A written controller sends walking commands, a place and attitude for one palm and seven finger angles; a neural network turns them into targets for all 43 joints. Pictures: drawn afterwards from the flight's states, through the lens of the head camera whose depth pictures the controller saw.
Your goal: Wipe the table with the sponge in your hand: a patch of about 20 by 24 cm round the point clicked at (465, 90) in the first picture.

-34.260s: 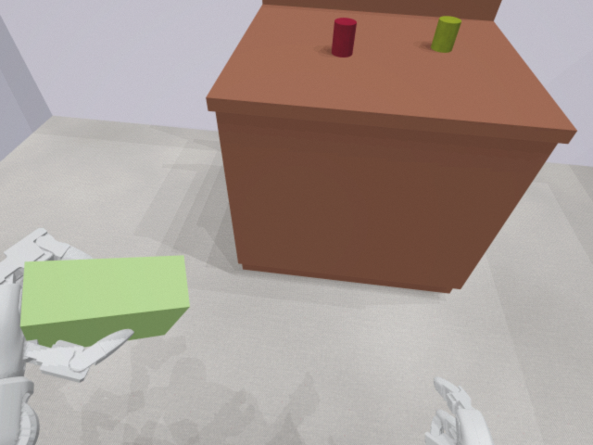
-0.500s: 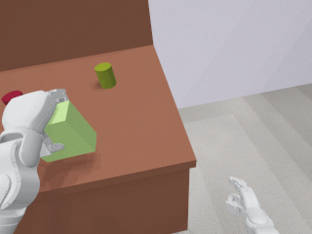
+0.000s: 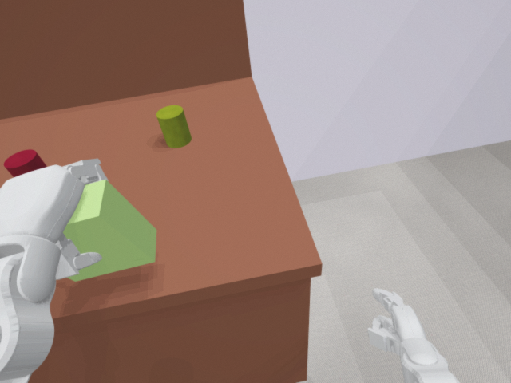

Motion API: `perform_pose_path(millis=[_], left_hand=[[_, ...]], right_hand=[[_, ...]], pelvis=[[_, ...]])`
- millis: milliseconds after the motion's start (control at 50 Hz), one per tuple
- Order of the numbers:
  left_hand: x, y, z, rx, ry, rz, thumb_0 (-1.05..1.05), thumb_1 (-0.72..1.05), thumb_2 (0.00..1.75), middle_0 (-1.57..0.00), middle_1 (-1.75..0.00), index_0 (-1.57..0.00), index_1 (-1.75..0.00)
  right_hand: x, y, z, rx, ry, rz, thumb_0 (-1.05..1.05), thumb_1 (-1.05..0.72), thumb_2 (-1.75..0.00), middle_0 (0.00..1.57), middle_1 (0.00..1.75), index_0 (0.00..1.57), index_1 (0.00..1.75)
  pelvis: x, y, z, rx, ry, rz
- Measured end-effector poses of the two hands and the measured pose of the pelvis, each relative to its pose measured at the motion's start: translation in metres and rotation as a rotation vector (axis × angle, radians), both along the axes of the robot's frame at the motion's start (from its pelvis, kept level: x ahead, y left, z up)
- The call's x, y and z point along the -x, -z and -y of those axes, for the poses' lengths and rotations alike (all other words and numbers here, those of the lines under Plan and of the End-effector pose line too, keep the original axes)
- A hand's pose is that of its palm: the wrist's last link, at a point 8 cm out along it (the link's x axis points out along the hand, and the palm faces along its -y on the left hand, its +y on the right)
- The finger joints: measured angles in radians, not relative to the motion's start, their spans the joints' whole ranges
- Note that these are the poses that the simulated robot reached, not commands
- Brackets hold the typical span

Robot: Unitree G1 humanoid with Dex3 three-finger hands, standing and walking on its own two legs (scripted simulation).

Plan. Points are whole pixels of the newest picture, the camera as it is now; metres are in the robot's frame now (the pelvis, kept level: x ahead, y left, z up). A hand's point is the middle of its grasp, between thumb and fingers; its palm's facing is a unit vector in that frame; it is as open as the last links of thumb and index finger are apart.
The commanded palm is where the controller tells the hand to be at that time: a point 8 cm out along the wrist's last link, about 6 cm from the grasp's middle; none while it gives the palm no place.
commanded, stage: bring the sponge back beside the body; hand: left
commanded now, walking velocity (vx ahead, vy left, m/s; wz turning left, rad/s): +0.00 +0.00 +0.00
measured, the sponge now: (99, 242) +0.22 +0.27 +0.15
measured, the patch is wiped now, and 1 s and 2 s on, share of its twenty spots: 1.00 1.00 1.00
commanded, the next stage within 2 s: step back with the hand held close in 0.60 s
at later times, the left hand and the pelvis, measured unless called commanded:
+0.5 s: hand (74, 234) +0.20 +0.27 +0.20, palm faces +0.21 -0.07 -0.98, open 9.7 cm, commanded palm +0.14 +0.28 +0.27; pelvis -0.01 -0.01 +0.00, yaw +0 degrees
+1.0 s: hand (101, 227) +0.20 +0.21 +0.23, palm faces +0.39 -0.80 -0.45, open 9.7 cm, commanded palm +0.13 +0.28 +0.25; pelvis -0.01 -0.01 -0.01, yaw +3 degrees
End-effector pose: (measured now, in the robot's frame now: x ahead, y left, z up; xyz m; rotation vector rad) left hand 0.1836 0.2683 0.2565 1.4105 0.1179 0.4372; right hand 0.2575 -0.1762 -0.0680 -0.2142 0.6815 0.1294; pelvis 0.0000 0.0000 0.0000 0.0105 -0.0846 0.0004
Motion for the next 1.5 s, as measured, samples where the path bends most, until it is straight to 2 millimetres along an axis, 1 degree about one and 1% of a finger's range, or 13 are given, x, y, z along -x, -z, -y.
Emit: perform_pose_path(millis=[360,740,760,800,820,900,960,1020,1080,1140,1280,1400,1500], left_hand=[[0.015,0.008,0.005,-0.015,0.002,-0.03,0.0,-0.5,1.1,-0.77,-1.39,-0.79,-1.36],[0.016,0.007,0.012,-0.029,0.008,-0.021,0.0,-0.5,1.1,-0.77,-1.39,-0.79,-1.36],[0.014,0.009,0.009,0.112,0.053,0.017,0.0,-0.5,1.1,-0.77,-1.39,-0.79,-1.36],[0.009,0.015,0.006,0.394,0.172,0.131,0.0,-0.5,1.1,-0.77,-1.39,-0.79,-1.36],[0.008,0.018,0.006,0.49,0.219,0.188,0.0,-0.5,1.1,-0.77,-1.39,-0.79,-1.36],[0.014,0.023,0.015,0.682,0.377,0.387,0.0,-0.5,1.1,-0.77,-1.39,-0.79,-1.36],[0.022,0.018,0.02,0.714,0.456,0.482,0.0,-0.5,1.1,-0.77,-1.39,-0.79,-1.36],[0.029,0.012,0.016,0.689,0.486,0.538,0.0,-0.5,1.1,-0.77,-1.39,-0.79,-1.36],[0.034,0.009,0.007,0.661,0.478,0.57,0.0,-0.5,1.09,-0.77,-1.39,-0.79,-1.36],[0.039,0.013,0.0,0.657,0.456,0.579,0.0,-0.5,1.09,-0.77,-1.39,-0.79,-1.36],[0.063,0.02,0.005,0.668,0.489,0.573,0.0,-0.5,1.09,-0.77,-1.39,-0.79,-1.36],[0.089,0.011,0.002,0.622,0.517,0.642,0.0,-0.51,1.09,-0.78,-1.39,-0.79,-1.36],[0.102,0.01,-0.007,0.618,0.476,0.713,0.0,-0.51,1.09,-0.78,-1.39,-0.79,-1.36]], right_hand=[[0.008,0.002,0.012,0.014,0.014,0.01,0.02,-0.9,-0.9,0.2,0.3,0.2,0.3],[0.012,0.002,0.017,0.006,0.024,0.025,0.02,-0.9,-0.9,0.2,0.3,0.2,0.3],[0.013,0.001,0.018,-0.005,0.028,0.032,0.02,-0.9,-0.9,0.2,0.3,0.2,0.3],[0.02,-0.002,0.02,-0.019,0.033,0.059,0.02,-0.9,-0.9,0.2,0.3,0.2,0.3],[0.026,-0.003,0.022,-0.019,0.044,0.062,0.02,-0.9,-0.9,0.2,0.3,0.2,0.3],[0.06,0.004,0.04,0.044,0.117,0.002,0.01,-0.9,-0.9,0.2,0.3,0.2,0.3],[0.09,0.016,0.057,0.098,0.188,-0.079,0.01,-0.9,-0.9,0.2,0.3,0.2,0.3],[0.118,0.028,0.071,0.131,0.247,-0.161,0.01,-0.9,-0.9,0.2,0.3,0.2,0.3],[0.142,0.037,0.079,0.144,0.287,-0.21,0.02,-0.9,-0.9,0.2,0.3,0.2,0.3],[0.158,0.041,0.082,0.141,0.309,-0.221,0.02,-0.91,-0.9,0.2,0.3,0.2,0.3],[0.174,0.039,0.072,0.126,0.302,-0.167,0.02,-0.91,-0.9,0.2,0.3,0.2,0.3],[0.175,0.035,0.059,0.114,0.268,-0.112,0.02,-0.9,-0.9,0.2,0.3,0.2,0.3],[0.173,0.035,0.052,0.096,0.241,-0.072,0.02,-0.9,-0.9,0.2,0.3,0.2,0.3]], pelvis=[[0.005,0.001,0.007,-0.003,0.001,0.011],[0.008,0.002,0.012,-0.006,-0.001,0.013],[0.009,0.002,0.012,-0.002,-0.008,0.01],[0.01,0.003,0.013,0.006,-0.021,-0.023],[0.01,0.004,0.014,0.009,-0.028,-0.041],[0.011,0.006,0.014,0.009,-0.037,-0.084],[0.011,0.008,0.01,0.007,-0.043,-0.1],[0.015,0.011,0.007,0.007,-0.045,-0.105],[0.021,0.013,0.006,0.011,-0.044,-0.106],[0.03,0.015,0.005,0.015,-0.041,-0.107],[0.054,0.018,0.002,0.016,-0.032,-0.113],[0.07,0.021,0.0,0.021,-0.033,-0.108],[0.08,0.024,0.001,0.019,-0.039,-0.094]])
